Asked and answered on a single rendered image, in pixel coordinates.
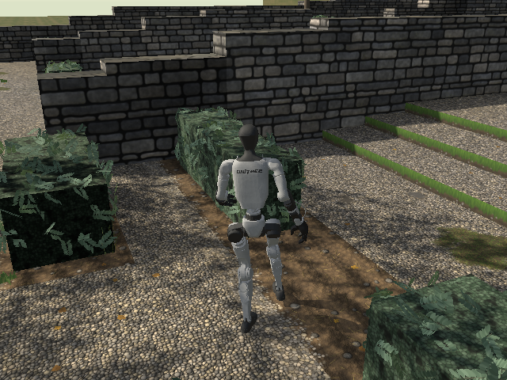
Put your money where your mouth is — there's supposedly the robot right hand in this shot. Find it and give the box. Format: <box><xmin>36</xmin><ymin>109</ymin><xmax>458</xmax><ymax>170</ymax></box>
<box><xmin>291</xmin><ymin>221</ymin><xmax>308</xmax><ymax>244</ymax></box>

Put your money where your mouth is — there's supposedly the right robot forearm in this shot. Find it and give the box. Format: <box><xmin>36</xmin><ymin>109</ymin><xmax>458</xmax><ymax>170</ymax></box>
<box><xmin>284</xmin><ymin>189</ymin><xmax>304</xmax><ymax>226</ymax></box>

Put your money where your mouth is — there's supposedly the left robot forearm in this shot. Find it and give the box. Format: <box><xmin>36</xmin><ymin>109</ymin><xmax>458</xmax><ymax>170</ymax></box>
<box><xmin>215</xmin><ymin>189</ymin><xmax>227</xmax><ymax>203</ymax></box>

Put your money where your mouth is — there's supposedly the robot left upper arm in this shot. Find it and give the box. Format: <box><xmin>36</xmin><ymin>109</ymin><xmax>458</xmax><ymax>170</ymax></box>
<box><xmin>216</xmin><ymin>159</ymin><xmax>234</xmax><ymax>200</ymax></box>

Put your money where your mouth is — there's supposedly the robot right upper arm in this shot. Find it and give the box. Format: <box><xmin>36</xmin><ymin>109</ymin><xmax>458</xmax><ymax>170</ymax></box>
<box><xmin>266</xmin><ymin>158</ymin><xmax>290</xmax><ymax>202</ymax></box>

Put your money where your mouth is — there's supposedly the robot foot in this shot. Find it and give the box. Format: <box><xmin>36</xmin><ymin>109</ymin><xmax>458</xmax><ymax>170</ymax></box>
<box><xmin>273</xmin><ymin>281</ymin><xmax>285</xmax><ymax>301</ymax></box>
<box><xmin>241</xmin><ymin>312</ymin><xmax>257</xmax><ymax>333</ymax></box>

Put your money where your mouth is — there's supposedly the robot left foot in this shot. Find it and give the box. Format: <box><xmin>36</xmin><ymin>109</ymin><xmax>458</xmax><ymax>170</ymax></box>
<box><xmin>241</xmin><ymin>312</ymin><xmax>257</xmax><ymax>333</ymax></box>

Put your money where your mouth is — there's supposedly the robot left hand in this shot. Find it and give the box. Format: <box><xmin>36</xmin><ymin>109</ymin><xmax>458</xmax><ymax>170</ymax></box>
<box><xmin>219</xmin><ymin>194</ymin><xmax>237</xmax><ymax>207</ymax></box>

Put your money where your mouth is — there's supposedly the robot right foot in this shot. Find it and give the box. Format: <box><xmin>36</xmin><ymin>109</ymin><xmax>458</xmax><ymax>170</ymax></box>
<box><xmin>273</xmin><ymin>281</ymin><xmax>285</xmax><ymax>301</ymax></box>

